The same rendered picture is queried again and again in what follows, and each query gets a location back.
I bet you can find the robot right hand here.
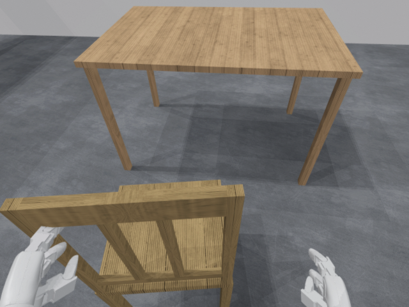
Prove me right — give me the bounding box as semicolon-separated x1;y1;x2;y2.
301;248;351;307

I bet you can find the table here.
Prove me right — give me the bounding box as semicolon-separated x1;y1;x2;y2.
73;6;363;185

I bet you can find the robot left hand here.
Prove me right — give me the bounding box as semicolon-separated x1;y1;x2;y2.
0;226;79;307

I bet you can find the chair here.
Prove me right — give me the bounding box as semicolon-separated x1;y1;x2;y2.
0;180;245;307

